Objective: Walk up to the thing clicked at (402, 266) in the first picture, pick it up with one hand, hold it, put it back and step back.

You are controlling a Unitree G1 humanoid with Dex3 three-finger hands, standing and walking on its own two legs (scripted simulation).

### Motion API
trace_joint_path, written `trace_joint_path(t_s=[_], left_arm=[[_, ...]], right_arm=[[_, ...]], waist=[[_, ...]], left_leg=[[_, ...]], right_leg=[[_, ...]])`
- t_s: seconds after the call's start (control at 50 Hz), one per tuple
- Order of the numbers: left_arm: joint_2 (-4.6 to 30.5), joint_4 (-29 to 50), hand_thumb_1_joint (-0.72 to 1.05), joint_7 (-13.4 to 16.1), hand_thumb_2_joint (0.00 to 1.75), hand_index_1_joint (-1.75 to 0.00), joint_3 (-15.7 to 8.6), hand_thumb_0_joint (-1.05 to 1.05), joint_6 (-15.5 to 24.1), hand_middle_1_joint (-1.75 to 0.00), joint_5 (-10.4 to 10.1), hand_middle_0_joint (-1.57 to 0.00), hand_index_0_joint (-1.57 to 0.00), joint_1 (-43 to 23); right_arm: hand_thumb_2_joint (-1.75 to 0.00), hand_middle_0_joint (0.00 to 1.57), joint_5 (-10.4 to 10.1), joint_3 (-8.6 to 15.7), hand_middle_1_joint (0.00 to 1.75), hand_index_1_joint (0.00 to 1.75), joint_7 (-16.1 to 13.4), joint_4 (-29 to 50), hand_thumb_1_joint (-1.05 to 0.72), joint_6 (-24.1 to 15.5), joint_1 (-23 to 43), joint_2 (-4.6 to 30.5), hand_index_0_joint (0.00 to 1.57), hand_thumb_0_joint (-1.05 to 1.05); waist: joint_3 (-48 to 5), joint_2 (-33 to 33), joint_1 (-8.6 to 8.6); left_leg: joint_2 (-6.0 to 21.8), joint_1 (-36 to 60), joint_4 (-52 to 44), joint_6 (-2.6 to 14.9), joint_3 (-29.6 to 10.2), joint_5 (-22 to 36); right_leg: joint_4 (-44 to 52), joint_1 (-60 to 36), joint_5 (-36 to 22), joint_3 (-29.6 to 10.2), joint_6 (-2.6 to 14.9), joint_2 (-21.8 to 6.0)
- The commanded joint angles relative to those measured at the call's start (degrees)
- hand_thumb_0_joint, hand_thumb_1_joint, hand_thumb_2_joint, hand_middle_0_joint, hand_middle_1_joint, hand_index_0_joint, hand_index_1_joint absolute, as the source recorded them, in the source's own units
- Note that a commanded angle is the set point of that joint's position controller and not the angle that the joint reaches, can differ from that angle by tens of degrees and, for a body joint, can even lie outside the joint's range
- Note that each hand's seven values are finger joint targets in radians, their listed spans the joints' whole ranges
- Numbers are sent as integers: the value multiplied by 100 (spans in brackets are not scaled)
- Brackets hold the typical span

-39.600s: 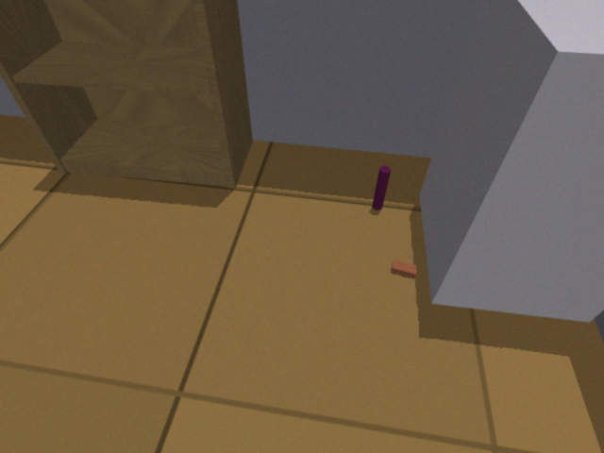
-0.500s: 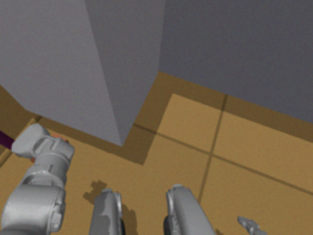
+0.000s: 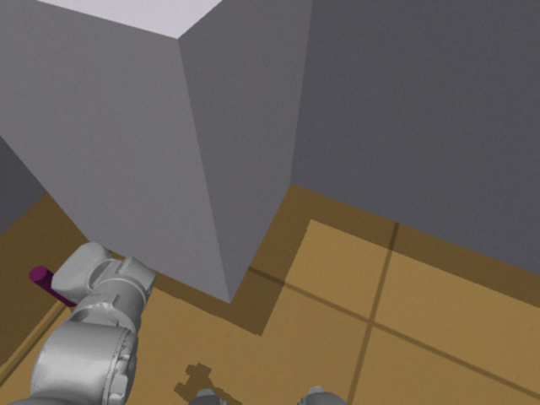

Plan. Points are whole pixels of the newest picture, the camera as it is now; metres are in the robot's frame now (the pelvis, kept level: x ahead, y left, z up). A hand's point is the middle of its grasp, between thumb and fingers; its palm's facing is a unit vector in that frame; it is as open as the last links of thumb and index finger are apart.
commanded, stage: lift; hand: left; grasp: from above
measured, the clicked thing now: (112, 290) +0.36 +0.26 -0.11
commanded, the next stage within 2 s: hold in 0.12 s
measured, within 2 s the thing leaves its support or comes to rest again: rests again in 1.46 s
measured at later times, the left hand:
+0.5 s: hand (95, 279) +0.34 +0.25 -0.02, palm faces -0.23 -0.40 -0.89, open 7.7 cm
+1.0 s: hand (88, 264) +0.35 +0.25 +0.01, palm faces -0.21 -0.38 -0.90, open 7.2 cm
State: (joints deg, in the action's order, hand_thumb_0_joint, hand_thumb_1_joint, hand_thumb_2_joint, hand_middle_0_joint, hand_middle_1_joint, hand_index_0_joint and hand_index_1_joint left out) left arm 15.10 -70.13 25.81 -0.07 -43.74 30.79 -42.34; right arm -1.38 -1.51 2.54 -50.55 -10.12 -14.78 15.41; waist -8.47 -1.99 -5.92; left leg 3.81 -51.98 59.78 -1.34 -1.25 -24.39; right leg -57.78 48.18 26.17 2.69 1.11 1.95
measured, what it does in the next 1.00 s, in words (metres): rises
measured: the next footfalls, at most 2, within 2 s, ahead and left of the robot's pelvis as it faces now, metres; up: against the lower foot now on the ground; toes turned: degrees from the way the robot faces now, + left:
none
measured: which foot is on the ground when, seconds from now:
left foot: down 0.00-1.00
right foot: down 0.00-1.00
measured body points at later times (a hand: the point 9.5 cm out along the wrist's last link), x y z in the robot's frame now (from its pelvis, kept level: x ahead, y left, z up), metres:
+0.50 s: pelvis +0.02 +0.00 +0.04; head +0.06 +0.00 +0.49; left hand +0.35 +0.27 +0.03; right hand +0.10 -0.26 -0.08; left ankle +0.04 +0.13 -0.67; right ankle +0.02 -0.11 -0.67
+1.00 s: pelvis +0.03 +0.00 +0.06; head +0.06 +0.00 +0.50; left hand +0.36 +0.27 +0.06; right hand +0.13 -0.25 -0.07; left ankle +0.04 +0.13 -0.67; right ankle +0.02 -0.11 -0.67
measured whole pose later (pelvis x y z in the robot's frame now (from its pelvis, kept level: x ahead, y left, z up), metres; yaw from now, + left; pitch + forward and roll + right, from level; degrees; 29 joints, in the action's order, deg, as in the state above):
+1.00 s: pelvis +0.03 +0.00 +0.06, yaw +0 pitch +7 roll +0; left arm 11.4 -65.6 21.9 4.9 -46.3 31.8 -38.6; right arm -1.9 -0.8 6.0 -49.0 -8.9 -13.5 16.0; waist -5.2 -1.4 -2.1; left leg 1.7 -26.9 36.8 -0.7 1.3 -17.2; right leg -36.9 24.6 19.7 0.6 0.4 0.2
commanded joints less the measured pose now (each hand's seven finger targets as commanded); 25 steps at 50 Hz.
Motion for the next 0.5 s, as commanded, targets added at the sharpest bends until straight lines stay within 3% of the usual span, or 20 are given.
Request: trace_joint_path(t_s=[0.0, 0.04, 0.14, 0.2, 0.22, 0.24, 0.26, 0.3, 0.34, 0.38, 0.48], left_arm=[[1093, 848, 61, 203, 42, -51, 113, 0, -100, -54, 212, -96, -98, -2091], [1160, 736, 61, 143, 39, -49, 136, 0, -111, -53, 303, -95, -98, -2092], [952, 745, 63, 72, 33, -47, 262, 0, -18, -50, 347, -97, -100, -2048], [886, 851, 62, 21, 34, -48, 327, 0, -12, -51, 344, -96, -100, -1915], [991, 1023, 63, 27, 28, -45, 286, 0, 4, -49, 310, -97, -100, -1975], [796, 931, 62, 14, 27, -44, 371, 0, -7, -48, 301, -96, -99, -1909], [874, 957, 61, 12, 26, -44, 355, 0, -11, -48, 344, -95, -98, -1961], [703, 896, 58, 35, 26, -45, 426, 0, -26, -48, 318, -92, -96, -2055], [875, 1038, 57, 92, 26, -44, 329, 0, 10, -48, 350, -92, -95, -2129], [760, 907, 54, 84, 27, -44, 394, 0, -25, -46, 379, -90, -93, -2068], [807, 1022, 53, 32, 26, -44, 381, 0, -62, -46, 403, -90, -92, -1952]], right_arm=[[-90, 20, -32, 277, 30, 30, 45, 416, -90, -149, -285, 915, 20, 0], [-90, 20, -37, 271, 30, 30, 66, 387, -90, -139, -308, 930, 20, 0], [-90, 20, -48, 294, 30, 30, 95, 439, -90, -196, -261, 881, 20, 0], [-90, 20, -73, 297, 30, 30, 130, 514, -91, -209, -243, 894, 20, 0], [-90, 20, -72, 294, 30, 30, 132, 528, -91, -216, -227, 900, 20, 0], [-90, 20, -69, 291, 30, 30, 136, 508, -91, -226, -225, 887, 20, 0], [-90, 20, -74, 289, 30, 30, 149, 498, -91, -223, -220, 899, 20, 0], [-90, 20, -52, 282, 30, 30, 162, 482, -91, -227, -191, 896, 20, 0], [-90, 20, -44, 307, 30, 30, 183, 523, -91, -229, -112, 913, 20, 0], [-90, 20, -47, 304, 30, 30, 213, 507, -91, -213, -123, 914, 20, 0], [-90, 20, -42, 317, 30, 30, 263, 548, -91, -200, -36, 924, 20, 0]], waist=[[-2204, -165, 63], [-2047, -81, 14], [-1491, -72, 128], [-1758, 79, 113], [-1680, 6, 176], [-1715, 121, 97], [-1649, 65, 129], [-1409, 112, 73], [-1473, -7, 199], [-1514, 67, 148], [-1538, 86, 229]], left_leg=[[-307, 1899, -993, 110, 212, 1774], [-305, 1966, -1145, 122, 217, 1737], [-324, 2193, -1663, 96, 216, 1394], [-353, 2484, -1788, 122, 231, 1591], [-378, 2497, -1818, 122, 248, 1647], [-361, 2571, -1844, 134, 245, 1673], [-372, 2591, -1904, 133, 266, 1679], [-364, 2650, -1989, 132, 265, 1628], [-382, 2702, -2049, 118, 304, 1591], [-391, 2761, -2072, 126, 320, 1656], [-375, 2965, -2205, 115, 290, 1774]], right_leg=[[1124, -1586, -2334, -129, -112, 100], [1267, -1613, -2271, -136, -122, 100], [1693, -1723, -1567, -133, -55, 107], [1820, -2102, -1860, -183, -86, 75], [1866, -2139, -1938, -196, -85, 58], [1882, -2173, -2019, -197, -98, 61], [1923, -2184, -2005, -201, -84, 55], [2013, -2094, -1909, -181, -77, 53], [2056, -2192, -1840, -202, -58, 33], [2082, -2271, -1952, -225, -72, 23], [2114, -2404, -1964, -183, -53, 25]])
